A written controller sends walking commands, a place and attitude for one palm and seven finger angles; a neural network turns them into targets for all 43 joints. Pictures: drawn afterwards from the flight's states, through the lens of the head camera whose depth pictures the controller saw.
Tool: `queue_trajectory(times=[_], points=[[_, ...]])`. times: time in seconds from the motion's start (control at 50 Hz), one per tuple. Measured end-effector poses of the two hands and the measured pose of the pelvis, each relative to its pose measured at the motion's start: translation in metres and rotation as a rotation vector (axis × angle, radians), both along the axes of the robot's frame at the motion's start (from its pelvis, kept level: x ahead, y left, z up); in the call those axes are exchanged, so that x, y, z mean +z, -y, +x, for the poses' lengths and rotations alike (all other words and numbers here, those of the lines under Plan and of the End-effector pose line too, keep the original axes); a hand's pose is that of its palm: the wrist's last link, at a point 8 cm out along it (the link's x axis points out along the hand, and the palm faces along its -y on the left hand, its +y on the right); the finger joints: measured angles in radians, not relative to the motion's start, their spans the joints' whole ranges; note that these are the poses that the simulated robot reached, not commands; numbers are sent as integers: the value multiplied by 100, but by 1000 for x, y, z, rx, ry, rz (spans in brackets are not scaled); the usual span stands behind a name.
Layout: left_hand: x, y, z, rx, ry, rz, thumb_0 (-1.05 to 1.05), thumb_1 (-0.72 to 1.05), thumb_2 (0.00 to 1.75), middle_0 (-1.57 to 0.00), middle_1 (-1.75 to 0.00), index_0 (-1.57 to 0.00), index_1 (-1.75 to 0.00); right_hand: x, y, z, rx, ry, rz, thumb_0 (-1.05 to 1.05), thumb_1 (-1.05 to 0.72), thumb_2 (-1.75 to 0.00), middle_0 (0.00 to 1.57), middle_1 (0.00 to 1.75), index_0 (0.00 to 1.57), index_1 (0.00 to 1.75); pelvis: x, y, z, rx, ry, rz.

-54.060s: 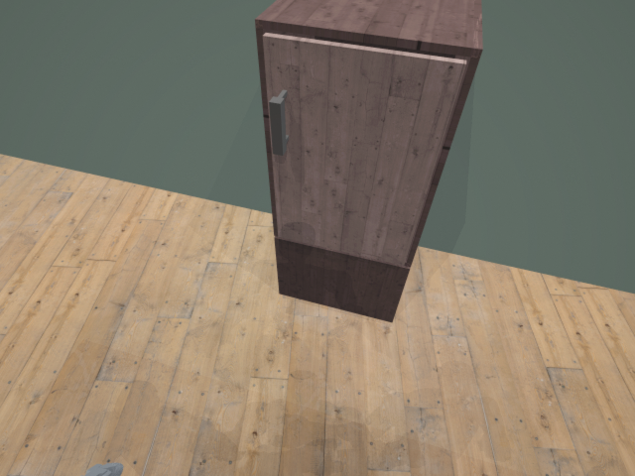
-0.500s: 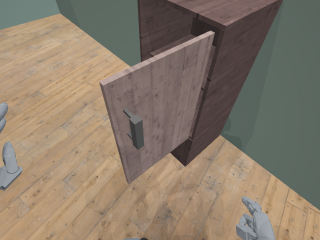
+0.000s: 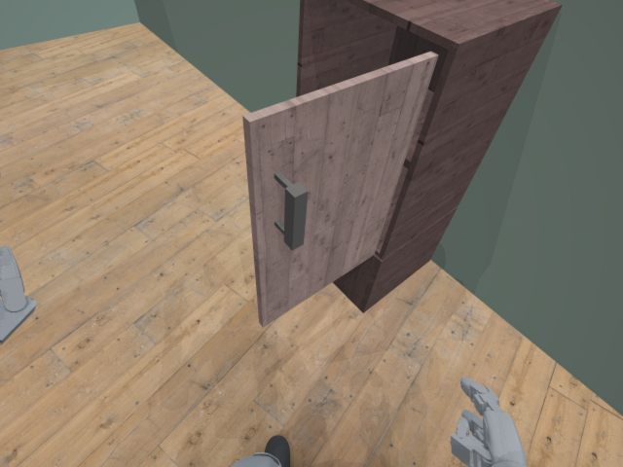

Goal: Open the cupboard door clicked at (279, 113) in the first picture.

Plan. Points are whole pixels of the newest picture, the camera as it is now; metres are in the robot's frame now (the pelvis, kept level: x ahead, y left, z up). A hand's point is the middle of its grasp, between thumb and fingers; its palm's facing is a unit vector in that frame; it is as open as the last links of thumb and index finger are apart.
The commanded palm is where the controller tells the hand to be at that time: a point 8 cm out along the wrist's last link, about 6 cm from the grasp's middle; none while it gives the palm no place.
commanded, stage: stop stepping back and stand still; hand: left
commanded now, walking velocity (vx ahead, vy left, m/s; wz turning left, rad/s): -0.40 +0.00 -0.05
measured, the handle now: (287, 210) +0.50 +0.08 +0.02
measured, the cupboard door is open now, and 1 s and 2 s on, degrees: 88 88 88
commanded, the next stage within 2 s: let the arm hang, fingers relaxed in 0.84 s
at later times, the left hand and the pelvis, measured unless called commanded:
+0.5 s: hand out of the picture +0.11 +0.25 +0.17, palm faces +0.26 -0.81 -0.52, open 7.4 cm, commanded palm +0.06 +0.31 +0.18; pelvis -0.11 +0.02 +0.00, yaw -6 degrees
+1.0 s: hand (12, 429) +0.13 +0.27 +0.12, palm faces +0.23 -0.81 -0.54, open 7.4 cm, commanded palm none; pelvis -0.10 +0.03 +0.00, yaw -4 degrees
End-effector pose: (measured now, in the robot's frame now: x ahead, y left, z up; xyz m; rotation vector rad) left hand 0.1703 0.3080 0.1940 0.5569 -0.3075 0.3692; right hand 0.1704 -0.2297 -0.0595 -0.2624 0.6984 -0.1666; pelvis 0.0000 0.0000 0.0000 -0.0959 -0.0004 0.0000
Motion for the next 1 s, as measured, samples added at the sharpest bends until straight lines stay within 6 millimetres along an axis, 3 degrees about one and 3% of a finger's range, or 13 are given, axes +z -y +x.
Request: queue_trajectory(times=[0.12,0.24,0.34,0.42,0.5,0.6,0.68,0.74,0.94,0.96,1.0], points=[[-2,14,-39,-44,21,13,1,89,90,-21,-30,-21,-30,-11,-5,-22,40,13,18,1,-91,-90,20,30,20,30,-10,-2,-35,-57,-22,42],[-12,2,-46,-55,14,-47,1,89,90,-21,-30,-21,-30,-11,-9,-70,-36,-32,-2,1,-91,-90,20,30,20,30,-7,-16,-44,-64,7,48],[-16,-10,-47,-41,-28,-76,1,89,90,-21,-30,-21,-30,-4,-15,-112,-87,-27,3,2,-91,-90,20,30,20,30,3,-21,-70,-76,23,66],[-5,1,-68,-79,-86,-35,2,89,90,-21,-30,-21,-30,2,-19,-145,-101,-31,33,2,-91,-90,20,30,20,30,12,-21,-88,-76,4,70],[1,12,-95,-142,-101,42,1,89,90,-21,-30,-21,-30,-12,-13,-170,-109,-76,26,1,-90,-90,20,30,20,30,5,-24,-107,-97,9,79],[-5,-6,-103,-78,-49,0,1,89,90,-21,-30,-21,-30,-23,-5,-199,-162,-160,0,1,-90,-90,20,30,20,30,4,-30,-108,-101,16,88],[-16,-24,-95,-19,1,-59,1,89,90,-21,-30,-21,-30,-27,-3,-203,-174,-147,-42,2,-91,-90,20,30,20,30,-4,-40,-106,-68,23,78],[-18,-27,-90,-21,-7,-57,1,89,90,-21,-30,-21,-30,-25,-10,-197,-177,-116,-29,2,-91,-90,20,30,20,30,-5,-44,-108,-83,35,100],[-1,1,-88,-83,-96,47,1,89,90,-21,-30,-21,-30,-26,-36,-158,-86,-60,106,2,-91,-90,20,30,20,30,3,-31,-103,-89,0,87],[-9,1,-85,-85,-122,47,1,89,90,-21,-30,-21,-30,-29,-35,-153,-71,-56,122,1,-90,-90,20,30,20,30,2,-31,-102,-84,-9,86],[-52,-2,-73,-61,-285,-9,1,90,90,-20,-30,-20,-30,-44,-31,-147,-39,-92,142,1,-90,-90,20,30,20,30,-1,-32,-101,-71,-20,90]])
